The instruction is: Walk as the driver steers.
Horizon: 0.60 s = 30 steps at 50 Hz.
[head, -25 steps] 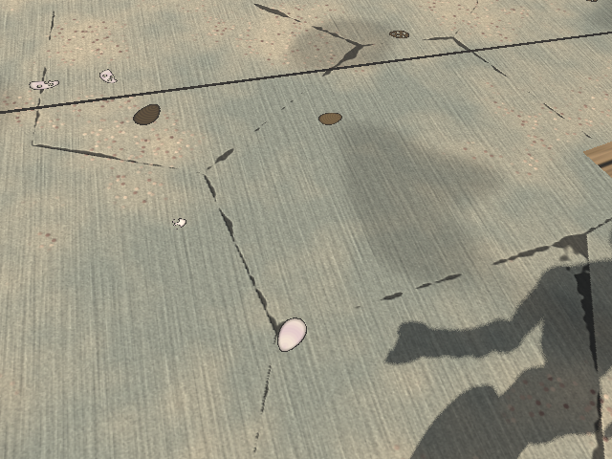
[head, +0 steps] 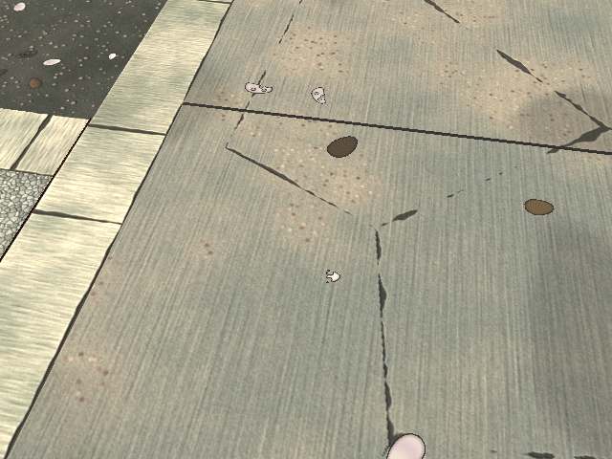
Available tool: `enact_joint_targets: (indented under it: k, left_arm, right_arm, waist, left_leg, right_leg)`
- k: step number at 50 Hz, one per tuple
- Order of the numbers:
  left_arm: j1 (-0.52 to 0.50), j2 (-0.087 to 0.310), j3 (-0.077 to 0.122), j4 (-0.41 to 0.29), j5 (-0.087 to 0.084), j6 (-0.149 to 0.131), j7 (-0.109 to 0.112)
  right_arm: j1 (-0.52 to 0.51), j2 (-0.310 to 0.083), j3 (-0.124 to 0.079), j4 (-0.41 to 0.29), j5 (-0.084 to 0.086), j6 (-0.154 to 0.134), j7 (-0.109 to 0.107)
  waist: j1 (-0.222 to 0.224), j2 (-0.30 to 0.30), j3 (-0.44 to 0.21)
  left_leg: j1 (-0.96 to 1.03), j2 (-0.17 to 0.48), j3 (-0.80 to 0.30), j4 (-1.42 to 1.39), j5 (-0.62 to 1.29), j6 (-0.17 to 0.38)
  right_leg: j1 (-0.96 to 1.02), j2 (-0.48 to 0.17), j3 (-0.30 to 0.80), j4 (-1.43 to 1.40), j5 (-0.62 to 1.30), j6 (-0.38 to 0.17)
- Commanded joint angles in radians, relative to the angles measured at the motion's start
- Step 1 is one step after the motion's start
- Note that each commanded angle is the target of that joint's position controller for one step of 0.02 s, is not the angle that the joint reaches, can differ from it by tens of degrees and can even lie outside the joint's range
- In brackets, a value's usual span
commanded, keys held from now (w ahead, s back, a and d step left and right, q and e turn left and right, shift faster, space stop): w+q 0.74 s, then w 0.26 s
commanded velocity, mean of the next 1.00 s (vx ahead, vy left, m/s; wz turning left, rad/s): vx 0.50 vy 0.00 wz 0.53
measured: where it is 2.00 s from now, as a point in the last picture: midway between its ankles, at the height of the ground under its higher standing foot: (223, 341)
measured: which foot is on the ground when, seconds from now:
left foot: up 0.00-0.16, down 0.18-0.68, up 0.70-1.00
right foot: down 0.00-0.18, up 0.20-0.66, down 0.68-1.00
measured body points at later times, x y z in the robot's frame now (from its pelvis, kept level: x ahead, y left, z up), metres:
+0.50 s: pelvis +0.27 +0.08 +0.00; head +0.29 +0.11 +0.45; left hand +0.40 +0.39 -0.09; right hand +0.40 -0.18 -0.10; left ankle +0.22 +0.14 -0.74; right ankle +0.50 -0.06 -0.68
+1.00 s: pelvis +0.54 +0.13 +0.00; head +0.57 +0.15 +0.45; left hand +0.40 +0.38 -0.12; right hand +0.84 +0.02 -0.08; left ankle +0.57 +0.34 -0.69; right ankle +0.55 +0.01 -0.74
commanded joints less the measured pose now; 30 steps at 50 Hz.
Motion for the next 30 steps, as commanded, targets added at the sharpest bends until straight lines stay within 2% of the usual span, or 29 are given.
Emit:
enact_joint_targets:
  k: [1,3,5,6,7,8,9,10,11,12,13,14,15,16,19,21,24,27,30]
  left_arm:
    - [-0.054,0.172,0.034,-0.070,-0.010,-0.004,0.008]
    - [-0.026,0.190,0.040,-0.061,-0.021,0.010,0.008]
    - [-0.024,0.211,0.047,-0.060,-0.031,0.025,0.009]
    - [-0.031,0.227,0.052,-0.063,-0.035,0.031,0.011]
    - [-0.041,0.238,0.055,-0.067,-0.040,0.040,0.013]
    - [-0.055,0.230,0.051,-0.073,-0.043,0.047,0.015]
    - [-0.036,0.185,0.034,-0.088,-0.017,0.043,0.016]
    - [0.040,0.034,-0.013,-0.151,0.021,0.016,0.003]
    - [-0.053,0.114,-0.004,-0.161,-0.019,-0.024,-0.010]
    - [-0.141,0.161,0.009,-0.190,-0.056,-0.043,-0.018]
    - [-0.143,0.147,0.004,-0.187,-0.044,-0.054,-0.013]
    - [-0.132,0.149,0.009,-0.171,-0.019,-0.053,-0.006]
    - [-0.108,0.157,0.016,-0.164,-0.011,-0.041,-0.006]
    - [-0.098,0.154,0.018,-0.165,-0.008,-0.027,-0.008]
    - [-0.144,0.114,0.011,-0.188,0.011,-0.003,-0.003]
    - [-0.222,0.094,0.003,-0.215,0.012,-0.002,-0.003]
    - [-0.318,0.074,-0.008,-0.247,0.001,-0.009,-0.014]
    - [-0.379,0.087,-0.008,-0.279,-0.010,-0.018,-0.025]
    - [-0.374,0.119,0.003,-0.290,-0.012,-0.032,-0.035]
  right_arm:
    - [-0.082,-0.012,0.009,-0.091,-0.001,-0.010,0.023]
    - [-0.126,-0.021,0.009,-0.121,0.000,-0.007,0.033]
    - [-0.129,-0.042,0.000,-0.141,-0.002,-0.003,0.041]
    - [-0.100,-0.062,-0.010,-0.143,-0.004,0.000,0.042]
    - [-0.021,-0.091,-0.027,-0.129,-0.004,0.003,0.041]
    - [0.133,-0.135,-0.056,-0.087,-0.001,0.005,0.033]
    - [0.306,-0.220,-0.094,-0.042,0.003,0.016,0.012]
    - [0.258,-0.332,-0.103,-0.055,0.009,0.007,0.006]
    - [0.282,-0.250,-0.076,-0.092,-0.003,-0.013,0.016]
    - [0.249,-0.191,-0.057,-0.082,-0.012,-0.030,0.022]
    - [0.195,-0.166,-0.049,-0.086,-0.010,-0.039,0.021]
    - [0.123,-0.136,-0.039,-0.099,-0.012,-0.040,0.018]
    - [0.080,-0.111,-0.028,-0.117,-0.024,-0.040,0.014]
    - [0.067,-0.111,-0.026,-0.124,-0.027,-0.041,0.010]
    - [0.103,-0.143,-0.034,-0.111,-0.016,-0.048,-0.009]
    - [0.136,-0.152,-0.038,-0.099,-0.012,-0.045,-0.022]
    - [0.175,-0.154,-0.040,-0.082,-0.008,-0.039,-0.030]
    - [0.221,-0.154,-0.042,-0.057,-0.002,-0.034,-0.030]
    - [0.232,-0.143,-0.040,-0.048,0.000,-0.022,-0.037]
  waist:
    - [-0.005,-0.082,0.042]
    - [0.002,-0.086,0.056]
    - [-0.019,-0.101,0.045]
    - [-0.045,-0.120,0.015]
    - [-0.095,-0.128,-0.037]
    - [-0.182,-0.107,-0.115]
    - [-0.248,-0.003,-0.207]
    - [-0.113,0.266,-0.268]
    - [-0.184,0.134,-0.383]
    - [-0.190,0.077,-0.244]
    - [-0.149,0.011,-0.170]
    - [-0.105,-0.021,-0.120]
    - [-0.070,-0.005,-0.102]
    - [-0.056,0.004,-0.096]
    - [-0.056,-0.014,-0.065]
    - [-0.082,-0.004,-0.040]
    - [-0.121,0.030,-0.016]
    - [-0.144,0.043,-0.005]
    - [-0.132,0.063,-0.011]
  left_leg:
    - [0.025,-0.004,0.043,-0.114,0.071,0.010]
    - [0.016,-0.015,0.061,-0.161,0.030,0.028]
    - [0.054,-0.048,0.095,-0.190,-0.058,0.059]
    - [0.116,-0.081,0.124,-0.193,-0.110,0.079]
    - [0.228,-0.124,0.153,-0.206,-0.142,0.103]
    - [0.442,-0.176,0.170,-0.270,-0.087,0.138]
    - [0.752,-0.102,0.007,-0.292,-0.084,0.192]
    - [1.032,0.146,-0.567,-0.406,-0.257,0.366]
    - [1.070,0.212,-0.787,-0.548,-0.374,0.401]
    - [0.990,0.190,-0.651,-0.564,-0.293,0.350]
    - [0.852,0.147,-0.525,-0.556,-0.196,0.315]
    - [0.717,0.106,-0.427,-0.559,-0.088,0.286]
    - [0.626,0.077,-0.368,-0.578,-0.003,0.272]
    - [0.573,0.066,-0.349,-0.598,0.042,0.274]
    - [0.495,0.033,-0.268,-0.626,0.137,0.281]
    - [0.483,0.004,-0.234,-0.626,0.110,0.257]
    - [0.452,-0.032,-0.212,-0.616,0.011,0.212]
    - [0.484,-0.010,-0.263,-0.579,-0.029,0.198]
    - [0.568,0.019,-0.343,-0.491,-0.021,0.186]
  right_leg:
    - [-0.022,-0.280,0.065,-0.101,0.281,-0.148]
    - [0.046,-0.302,0.045,-0.073,0.312,-0.132]
    - [0.101,-0.317,0.017,0.002,0.480,-0.112]
    - [0.116,-0.317,0.000,0.076,0.645,-0.102]
    - [0.112,-0.306,-0.020,0.206,0.792,-0.090]
    - [0.045,-0.270,-0.052,0.411,0.825,-0.061]
    - [-0.197,-0.229,-0.055,0.718,0.555,-0.012]
    - [-0.648,-0.022,0.034,1.054,-0.343,0.046]
    - [-0.750,-0.008,0.268,1.161,-0.388,0.027]
    - [-0.834,-0.051,0.270,1.149,-0.287,0.002]
    - [-0.795,-0.095,0.271,1.065,-0.198,-0.013]
    - [-0.720,-0.127,0.275,0.976,-0.141,-0.007]
    - [-0.647,-0.148,0.284,0.925,-0.104,-0.003]
    - [-0.608,-0.146,0.281,0.890,-0.084,0.008]
    - [-0.603,-0.121,0.256,0.746,0.021,0.057]
    - [-0.614,-0.098,0.256,0.597,0.150,0.075]
    - [-0.548,-0.053,0.250,0.394,0.307,0.075]
    - [-0.515,-0.032,0.263,0.311,0.329,0.061]
    - [-0.490,-0.020,0.280,0.252,0.235,0.037]
Keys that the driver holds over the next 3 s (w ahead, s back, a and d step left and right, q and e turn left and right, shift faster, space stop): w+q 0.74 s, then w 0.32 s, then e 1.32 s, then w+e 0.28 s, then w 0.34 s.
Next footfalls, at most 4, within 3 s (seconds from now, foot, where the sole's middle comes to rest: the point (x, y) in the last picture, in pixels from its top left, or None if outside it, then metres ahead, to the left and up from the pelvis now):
0.18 left None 0.26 0.15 -0.78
0.68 right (326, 410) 0.59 0.03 -0.78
1.16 left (173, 360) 0.68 0.40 -0.78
1.62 right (273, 324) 0.80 0.17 -0.78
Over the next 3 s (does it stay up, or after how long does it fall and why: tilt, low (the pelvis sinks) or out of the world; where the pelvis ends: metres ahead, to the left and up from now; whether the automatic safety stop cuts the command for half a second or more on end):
stays up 0.91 0.17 -0.02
